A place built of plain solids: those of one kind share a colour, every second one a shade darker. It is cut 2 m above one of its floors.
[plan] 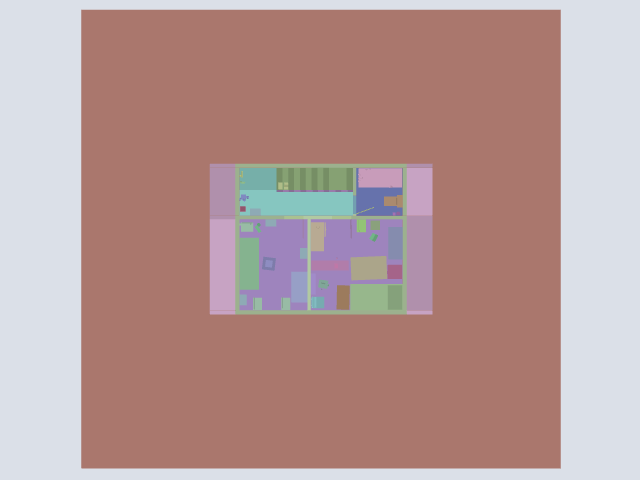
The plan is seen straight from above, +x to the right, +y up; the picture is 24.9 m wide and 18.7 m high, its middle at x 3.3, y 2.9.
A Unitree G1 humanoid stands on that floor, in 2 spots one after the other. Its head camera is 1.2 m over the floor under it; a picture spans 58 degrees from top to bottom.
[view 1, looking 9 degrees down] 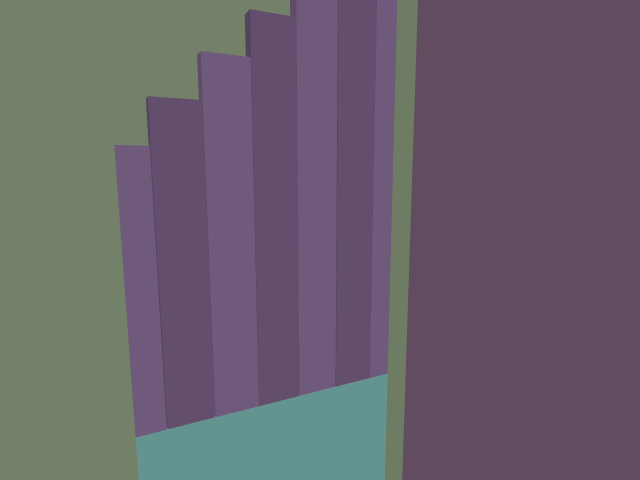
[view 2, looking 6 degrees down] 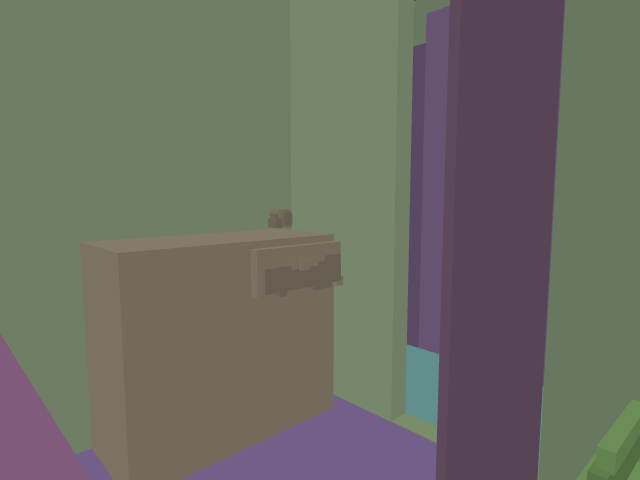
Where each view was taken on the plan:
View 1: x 1.88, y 2.77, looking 63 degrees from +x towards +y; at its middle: stair_pan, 2.27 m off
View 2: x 5.12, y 1.93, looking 137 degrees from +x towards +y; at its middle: chest_drawers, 2.30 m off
